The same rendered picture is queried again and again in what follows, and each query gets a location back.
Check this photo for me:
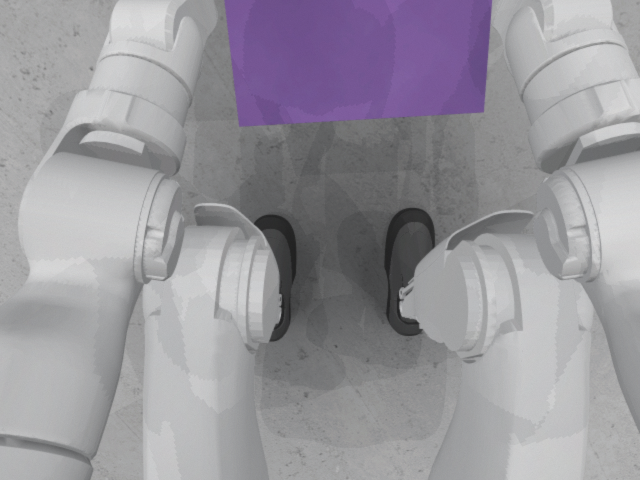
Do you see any right robot foot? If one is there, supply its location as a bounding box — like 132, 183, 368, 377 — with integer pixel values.
384, 208, 435, 336

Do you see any carton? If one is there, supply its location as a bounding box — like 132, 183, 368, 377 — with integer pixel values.
224, 0, 492, 127

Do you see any right robot upper arm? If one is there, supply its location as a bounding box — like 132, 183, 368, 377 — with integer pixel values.
533, 150, 640, 433

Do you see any left robot thigh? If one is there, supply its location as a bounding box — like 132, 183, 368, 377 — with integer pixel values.
143, 225, 278, 480

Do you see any left robot upper arm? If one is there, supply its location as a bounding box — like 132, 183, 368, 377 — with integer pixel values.
0, 152, 185, 480

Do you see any robot left forearm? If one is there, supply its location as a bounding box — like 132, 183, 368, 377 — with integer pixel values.
18, 0, 218, 259

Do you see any robot right forearm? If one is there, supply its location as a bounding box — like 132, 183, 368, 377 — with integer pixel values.
490, 0, 640, 174

